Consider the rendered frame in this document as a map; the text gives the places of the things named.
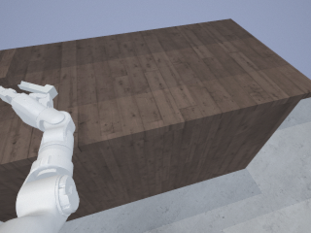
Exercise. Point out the left robot forearm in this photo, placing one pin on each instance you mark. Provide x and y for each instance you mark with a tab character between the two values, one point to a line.
56	148

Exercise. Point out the left robot upper arm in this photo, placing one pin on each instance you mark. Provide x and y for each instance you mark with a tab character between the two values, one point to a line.
44	205

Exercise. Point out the tap lever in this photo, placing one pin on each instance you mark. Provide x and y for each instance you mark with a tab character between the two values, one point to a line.
31	87

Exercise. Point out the robot left hand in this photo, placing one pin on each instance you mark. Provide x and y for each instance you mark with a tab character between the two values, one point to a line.
27	107

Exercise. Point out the counter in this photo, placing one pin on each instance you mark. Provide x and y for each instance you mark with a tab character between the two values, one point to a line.
154	110

